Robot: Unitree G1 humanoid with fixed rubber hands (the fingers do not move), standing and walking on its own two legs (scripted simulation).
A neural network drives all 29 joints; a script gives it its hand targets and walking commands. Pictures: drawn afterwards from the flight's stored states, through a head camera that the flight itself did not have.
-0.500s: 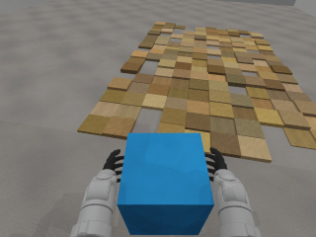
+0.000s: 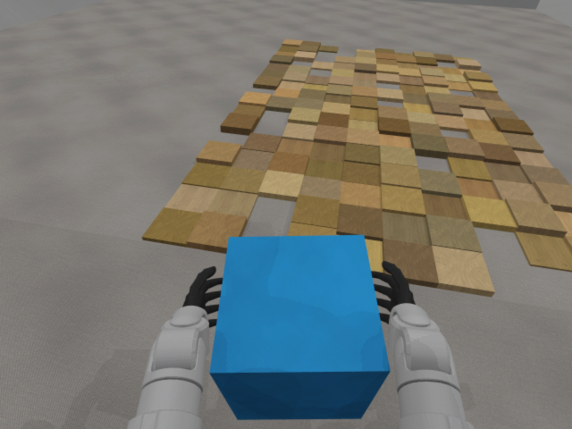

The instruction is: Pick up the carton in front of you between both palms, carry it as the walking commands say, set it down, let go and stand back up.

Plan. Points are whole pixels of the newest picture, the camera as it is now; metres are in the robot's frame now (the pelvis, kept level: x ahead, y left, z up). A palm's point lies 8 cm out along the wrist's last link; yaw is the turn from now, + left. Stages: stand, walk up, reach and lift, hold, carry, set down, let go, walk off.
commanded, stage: reach and lift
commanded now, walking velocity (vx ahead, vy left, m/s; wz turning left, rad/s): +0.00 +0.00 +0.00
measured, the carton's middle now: (297, 331) +0.31 +0.00 -0.03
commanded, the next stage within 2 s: hold in 0.38 s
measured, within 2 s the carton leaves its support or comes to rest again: neither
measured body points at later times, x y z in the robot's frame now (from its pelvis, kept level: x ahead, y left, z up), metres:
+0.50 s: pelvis +0.00 +0.01 +0.00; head -0.04 +0.02 +0.45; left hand +0.30 +0.15 +0.03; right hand +0.31 -0.15 +0.05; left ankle +0.01 +0.13 -0.74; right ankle +0.02 -0.13 -0.74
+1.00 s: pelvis -0.01 +0.00 +0.00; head -0.06 +0.00 +0.45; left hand +0.29 +0.15 +0.04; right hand +0.29 -0.16 +0.05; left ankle +0.01 +0.13 -0.74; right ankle +0.02 -0.13 -0.74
